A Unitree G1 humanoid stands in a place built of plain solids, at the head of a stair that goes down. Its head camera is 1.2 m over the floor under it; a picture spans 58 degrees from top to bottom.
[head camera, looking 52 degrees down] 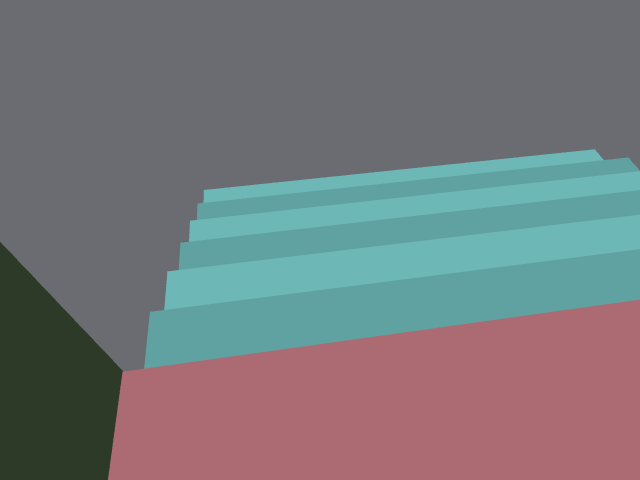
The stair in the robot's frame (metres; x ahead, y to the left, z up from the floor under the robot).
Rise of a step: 0.16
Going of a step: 0.28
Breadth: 2.90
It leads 8 degrees to the left of straight ahead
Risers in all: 7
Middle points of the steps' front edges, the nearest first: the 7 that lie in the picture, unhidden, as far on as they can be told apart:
0.68 -0.88 0.00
0.95 -0.84 -0.15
1.23 -0.80 -0.31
1.50 -0.75 -0.47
1.78 -0.71 -0.63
2.05 -0.67 -0.78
2.33 -0.63 -0.94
